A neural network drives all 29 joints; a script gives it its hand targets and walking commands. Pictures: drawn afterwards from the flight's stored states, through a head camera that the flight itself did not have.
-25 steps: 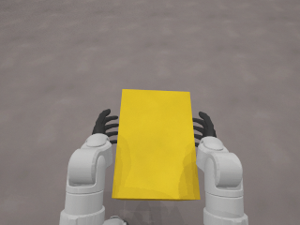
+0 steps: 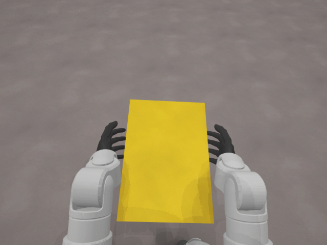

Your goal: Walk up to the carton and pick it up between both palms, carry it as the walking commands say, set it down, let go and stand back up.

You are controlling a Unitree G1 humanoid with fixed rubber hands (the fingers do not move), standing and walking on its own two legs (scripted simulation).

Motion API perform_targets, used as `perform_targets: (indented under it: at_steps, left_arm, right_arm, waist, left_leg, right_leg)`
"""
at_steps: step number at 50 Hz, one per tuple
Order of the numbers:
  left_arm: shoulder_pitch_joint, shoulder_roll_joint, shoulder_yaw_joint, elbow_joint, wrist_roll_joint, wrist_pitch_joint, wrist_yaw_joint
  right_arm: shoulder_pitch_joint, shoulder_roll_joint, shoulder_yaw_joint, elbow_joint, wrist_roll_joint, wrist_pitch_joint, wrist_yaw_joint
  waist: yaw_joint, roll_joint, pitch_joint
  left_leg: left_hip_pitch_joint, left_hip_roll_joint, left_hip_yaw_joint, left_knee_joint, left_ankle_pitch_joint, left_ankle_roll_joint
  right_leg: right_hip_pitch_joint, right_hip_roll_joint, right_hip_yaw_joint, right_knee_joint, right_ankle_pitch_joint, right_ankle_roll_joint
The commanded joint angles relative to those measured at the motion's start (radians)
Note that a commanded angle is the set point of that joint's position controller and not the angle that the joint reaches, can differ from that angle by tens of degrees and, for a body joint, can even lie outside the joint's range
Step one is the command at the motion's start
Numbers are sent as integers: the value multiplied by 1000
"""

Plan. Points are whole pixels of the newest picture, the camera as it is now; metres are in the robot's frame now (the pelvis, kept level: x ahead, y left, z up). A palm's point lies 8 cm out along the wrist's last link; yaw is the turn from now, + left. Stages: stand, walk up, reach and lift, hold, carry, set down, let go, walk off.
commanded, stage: carry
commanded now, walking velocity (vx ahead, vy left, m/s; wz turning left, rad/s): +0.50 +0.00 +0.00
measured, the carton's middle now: (164, 165) +0.31 +0.00 +0.02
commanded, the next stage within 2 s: none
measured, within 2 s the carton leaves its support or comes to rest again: neither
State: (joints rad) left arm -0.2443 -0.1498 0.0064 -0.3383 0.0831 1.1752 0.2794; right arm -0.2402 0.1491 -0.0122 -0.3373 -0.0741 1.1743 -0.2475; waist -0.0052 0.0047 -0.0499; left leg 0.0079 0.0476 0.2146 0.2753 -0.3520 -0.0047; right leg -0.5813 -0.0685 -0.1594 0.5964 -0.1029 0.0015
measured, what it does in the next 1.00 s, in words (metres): walks ahead: right foot, then left foot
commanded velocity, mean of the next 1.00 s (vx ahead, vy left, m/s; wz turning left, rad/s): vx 0.50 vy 0.00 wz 0.00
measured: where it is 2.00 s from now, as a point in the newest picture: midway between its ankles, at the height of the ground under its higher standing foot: (158, 108)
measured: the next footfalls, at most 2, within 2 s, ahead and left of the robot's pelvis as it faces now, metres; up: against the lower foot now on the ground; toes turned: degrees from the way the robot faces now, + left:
right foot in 0.06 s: +0.22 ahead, -0.11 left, +0.00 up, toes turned -10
left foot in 0.52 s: +0.50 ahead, +0.11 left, +0.00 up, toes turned +13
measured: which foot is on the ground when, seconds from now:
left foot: down 0.00-0.06, up 0.08-0.50, down 0.52-0.96, up 0.98-1.00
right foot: up 0.00-0.04, down 0.06-0.54, up 0.56-0.92, down 0.94-1.00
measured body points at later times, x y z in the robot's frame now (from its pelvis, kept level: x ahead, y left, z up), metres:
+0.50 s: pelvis +0.34 +0.00 -0.01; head +0.35 +0.00 +0.44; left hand +0.64 +0.13 +0.10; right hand +0.65 -0.13 +0.09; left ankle +0.45 +0.10 -0.73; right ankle +0.18 -0.10 -0.74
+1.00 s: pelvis +0.68 -0.01 -0.02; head +0.69 -0.02 +0.43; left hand +0.98 +0.12 +0.08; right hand +0.98 -0.14 +0.07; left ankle +0.48 +0.09 -0.70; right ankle +0.78 -0.10 -0.74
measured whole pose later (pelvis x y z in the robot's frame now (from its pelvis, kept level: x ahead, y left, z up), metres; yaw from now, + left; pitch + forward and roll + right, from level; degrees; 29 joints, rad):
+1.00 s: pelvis +0.68 -0.01 -0.02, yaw +2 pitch +4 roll -2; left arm -0.29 -0.16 0.00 -0.25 0.08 1.20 0.28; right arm -0.25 0.15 -0.04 -0.30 -0.10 1.21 -0.26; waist 0.01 0.04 -0.08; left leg -0.11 0.12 0.12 0.82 -0.48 -0.03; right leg -0.48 -0.03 -0.24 0.57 -0.14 -0.08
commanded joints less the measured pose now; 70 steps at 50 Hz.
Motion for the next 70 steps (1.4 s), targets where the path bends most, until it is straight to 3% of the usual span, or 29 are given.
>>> perform_targets:
  at_steps: [1,3,4,5,6,8,9,12,20,23,25,26,27,28,29,31,34,43,47,48,49,50,52,53,55,63,68,69,70]
  left_arm:
    - [-299,-985,-479,-53,-298,3,-212]
    - [-283,-967,-452,-19,-298,13,-211]
    - [-275,-940,-436,0,-287,18,-207]
    - [-289,-968,-431,30,-291,15,-207]
    - [-307,-1017,-444,8,-308,9,-210]
    - [-338,-1092,-439,-9,-305,-12,-218]
    - [-359,-1123,-437,-18,-310,-25,-225]
    - [-362,-1119,-448,-39,-324,-46,-240]
    - [-289,-999,-433,-52,-307,-21,-231]
    - [-287,-974,-422,-50,-293,-3,-219]
    - [-287,-967,-423,-46,-284,9,-212]
    - [-299,-952,-426,-42,-281,14,-209]
    - [-327,-951,-439,-59,-288,22,-207]
    - [-318,-963,-447,-41,-293,26,-211]
    - [-325,-1001,-458,-25,-302,18,-215]
    - [-369,-1078,-483,-40,-326,-12,-230]
    - [-354,-1121,-488,-62,-324,-48,-236]
    - [-298,-1007,-492,-68,-301,-14,-209]
    - [-294,-976,-455,-26,-297,13,-210]
    - [-276,-957,-441,-15,-291,15,-208]
    - [-281,-963,-432,26,-285,15,-205]
    - [-301,-1012,-444,10,-305,10,-208]
    - [-328,-1078,-439,-11,-302,-11,-215]
    - [-349,-1110,-438,-24,-310,-25,-222]
    - [-363,-1128,-439,-31,-319,-45,-236]
    - [-284,-1014,-450,-66,-317,-35,-238]
    - [-270,-969,-438,-64,-286,-1,-217]
    - [-272,-961,-441,-62,-282,5,-214]
    - [-288,-943,-444,-58,-282,13,-211]
  right_arm:
    - [-268,944,449,-61,276,3,194]
    - [-290,920,437,-52,271,16,186]
    - [-314,901,433,-46,273,27,185]
    - [-322,912,452,-44,266,33,184]
    - [-350,970,466,-54,294,25,193]
    - [-401,1053,485,-66,332,5,210]
    - [-418,1086,493,-65,342,-9,217]
    - [-364,1108,476,-35,307,-39,209]
    - [-296,1026,458,-40,267,-17,182]
    - [-306,1003,458,-38,275,4,182]
    - [-294,992,450,-21,280,12,182]
    - [-278,982,442,-7,280,16,182]
    - [-282,973,422,10,285,13,180]
    - [-280,986,425,19,290,10,182]
    - [-288,1014,425,8,290,6,185]
    - [-338,1080,445,-30,304,-19,201]
    - [-339,1109,466,-63,324,-46,215]
    - [-262,968,444,-65,283,-10,201]
    - [-282,929,437,-55,270,19,187]
    - [-313,912,430,-56,274,26,186]
    - [-311,902,447,-54,259,35,185]
    - [-339,951,462,-60,286,30,193]
    - [-382,1042,484,-65,329,10,209]
    - [-404,1078,494,-70,342,-6,215]
    - [-388,1109,488,-51,325,-31,214]
    - [-287,1037,462,-55,265,-33,184]
    - [-281,994,461,-43,276,5,185]
    - [-269,986,455,-31,279,9,185]
    - [-257,964,444,-16,277,14,184]
  waist:
    - [-14,130,-196]
    - [27,47,-308]
    - [49,-112,-367]
    - [32,-321,-390]
    - [26,-248,-425]
    - [29,-48,-370]
    - [30,-34,-343]
    - [25,-92,-330]
    - [26,-170,-213]
    - [25,-167,-195]
    - [2,-111,-277]
    - [-26,-70,-343]
    - [-48,146,-445]
    - [-34,307,-415]
    - [-27,217,-415]
    - [-20,48,-354]
    - [-11,86,-337]
    - [-21,143,-182]
    - [19,77,-278]
    - [52,-18,-352]
    - [43,-305,-404]
    - [32,-278,-423]
    - [32,-62,-383]
    - [32,-31,-352]
    - [27,-83,-341]
    - [24,-176,-233]
    - [13,-120,-242]
    - [-5,-88,-303]
    - [-33,11,-355]
  left_leg:
    - [66,176,-1,92,663,71]
    - [-140,125,40,402,628,20]
    - [-354,65,34,680,374,-4]
    - [-655,-64,-41,922,-96,-23]
    - [-704,-4,-171,1028,-115,18]
    - [-654,59,-219,978,8,16]
    - [-629,77,-217,909,35,3]
    - [-598,65,-163,702,74,-4]
    - [-522,-3,-9,281,278,0]
    - [-458,-29,31,207,272,11]
    - [-194,-54,63,131,262,37]
    - [49,26,-62,150,217,74]
    - [286,242,-436,109,242,193]
    - [364,379,-693,5,394,259]
    - [352,389,-619,37,544,251]
    - [228,337,-426,19,613,200]
    - [115,266,-241,-54,480,152]
    - [104,205,-54,-30,540,105]
    - [-83,137,48,327,695,27]
    - [-269,101,43,572,506,1]
    - [-586,-32,-4,864,14,-33]
    - [-695,-30,-135,1016,-126,4]
    - [-670,46,-219,1010,-18,15]
    - [-649,67,-218,940,19,3]
    - [-614,70,-186,779,59,-9]
    - [-500,1,-25,298,270,-11]
    - [-275,-45,56,124,295,13]
    - [-88,-29,27,132,252,35]
    - [116,111,-185,120,244,72]
  right_leg:
    - [171,57,-70,-94,41,-15]
    - [564,65,-56,-137,-2,-51]
    - [739,-142,266,-223,-133,-102]
    - [904,-343,636,-327,-47,-215]
    - [890,-353,624,-316,14,-244]
    - [737,-318,456,-326,131,-218]
    - [674,-296,383,-347,132,-195]
    - [664,-251,245,-384,151,-163]
    - [677,-163,55,-361,301,-111]
    - [697,-166,22,-281,394,-94]
    - [613,-127,-42,-78,454,-39]
    - [434,-110,-28,100,360,2]
    - [156,2,-20,417,84,39]
    - [-104,95,60,596,-403,34]
    - [-169,24,149,662,-419,7]
    - [-137,-44,171,581,-282,2]
    - [-22,-30,98,365,-192,12]
    - [37,15,-21,-27,15,-5]
    - [489,78,-86,-145,17,-47]
    - [704,-54,106,-177,-45,-70]
    - [901,-324,561,-300,-57,-201]
    - [910,-361,629,-315,52,-257]
    - [781,-334,464,-307,222,-232]
    - [715,-310,386,-327,218,-203]
    - [690,-261,267,-358,191,-156]
    - [666,-169,45,-373,274,-103]
    - [648,-142,-38,-169,398,-46]
    - [552,-118,-43,-38,377,-15]
    - [363,-82,-30,193,217,25]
